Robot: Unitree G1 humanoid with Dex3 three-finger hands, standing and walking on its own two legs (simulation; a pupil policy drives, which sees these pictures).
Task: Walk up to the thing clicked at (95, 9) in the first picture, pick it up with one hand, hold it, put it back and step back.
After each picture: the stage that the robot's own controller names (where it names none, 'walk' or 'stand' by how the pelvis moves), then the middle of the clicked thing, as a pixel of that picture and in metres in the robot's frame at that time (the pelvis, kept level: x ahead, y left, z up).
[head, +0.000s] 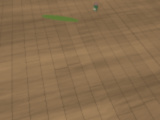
stand; (95, 6) +2.22 -0.24 -0.72
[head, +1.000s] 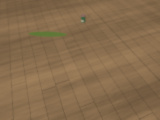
walk; (83, 18) +2.09 +0.13 -0.71
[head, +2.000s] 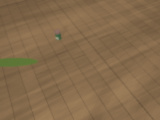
walk; (58, 34) +1.43 +0.34 -0.72
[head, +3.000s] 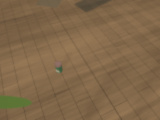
walk; (58, 67) +0.95 +0.28 -0.72
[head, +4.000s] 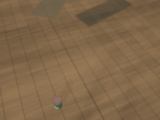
walk; (57, 102) +0.55 +0.18 -0.69
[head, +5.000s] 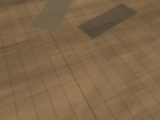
stand; out of the picture +0.34 +0.15 -0.70
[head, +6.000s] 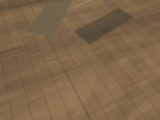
stand; out of the picture +0.31 +0.16 -0.73
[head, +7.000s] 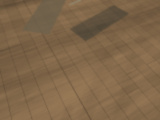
stand; out of the picture +0.33 +0.17 -0.72
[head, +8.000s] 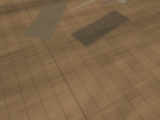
stand; out of the picture +0.29 +0.17 -0.73
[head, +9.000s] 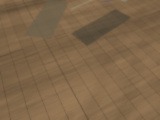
stand; out of the picture +0.29 +0.17 -0.73
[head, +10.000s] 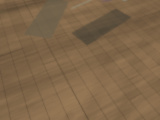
stand; out of the picture +0.29 +0.17 -0.73
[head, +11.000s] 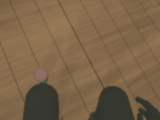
go down; (41, 76) +0.38 +0.17 -0.39
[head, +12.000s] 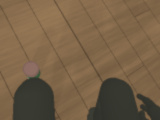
go down; (32, 71) +0.38 +0.20 -0.31
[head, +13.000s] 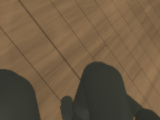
close in; out of the picture +0.37 +0.23 -0.22
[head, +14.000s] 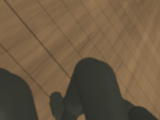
close; out of the picture +0.38 +0.24 -0.22
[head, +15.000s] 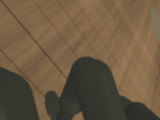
lift; out of the picture +0.37 +0.24 -0.22
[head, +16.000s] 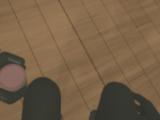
lift; (14, 81) +0.29 +0.23 -0.06
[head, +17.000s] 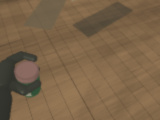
lift; (29, 80) +0.33 +0.17 +0.06
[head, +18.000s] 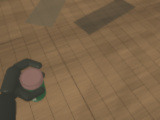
hold; (34, 85) +0.32 +0.17 +0.02
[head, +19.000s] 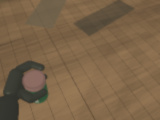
hold; (36, 87) +0.32 +0.16 +0.02
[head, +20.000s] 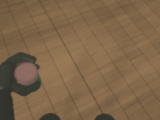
crouch; (29, 78) +0.35 +0.18 -0.04
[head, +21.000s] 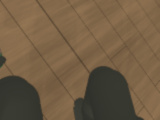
lower; out of the picture +0.40 +0.23 -0.15
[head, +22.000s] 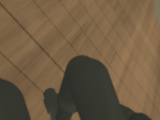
lower; out of the picture +0.40 +0.26 -0.22
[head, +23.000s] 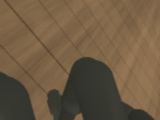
lower; out of the picture +0.39 +0.27 -0.22
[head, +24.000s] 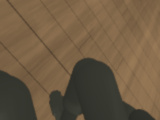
lower; out of the picture +0.39 +0.27 -0.21
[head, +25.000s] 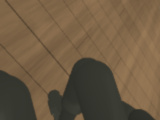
lower; out of the picture +0.38 +0.26 -0.22
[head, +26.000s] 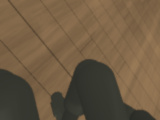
withdraw; out of the picture +0.37 +0.24 -0.23
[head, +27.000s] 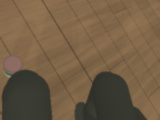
stand; (12, 67) +0.38 +0.22 -0.27
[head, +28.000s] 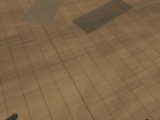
stand; out of the picture +0.31 +0.15 -0.64
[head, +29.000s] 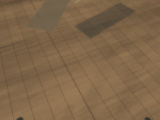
stand; out of the picture +0.33 +0.16 -0.67
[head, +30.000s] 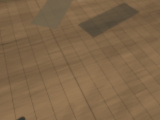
stand; out of the picture +0.32 +0.15 -0.68
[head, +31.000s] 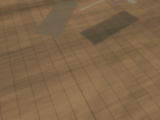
walk; out of the picture +0.34 +0.15 -0.72
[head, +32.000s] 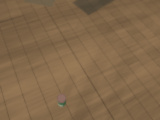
walk; (61, 100) +0.48 +0.12 -0.70
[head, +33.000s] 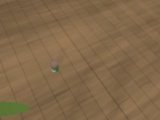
walk; (54, 66) +0.80 +0.21 -0.70
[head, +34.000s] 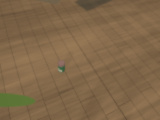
stand; (61, 66) +0.93 +0.18 -0.71
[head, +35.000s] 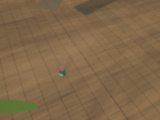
stand; (62, 70) +0.94 +0.19 -0.73
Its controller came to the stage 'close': yes
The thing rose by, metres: 0.72
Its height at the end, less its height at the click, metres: +0.00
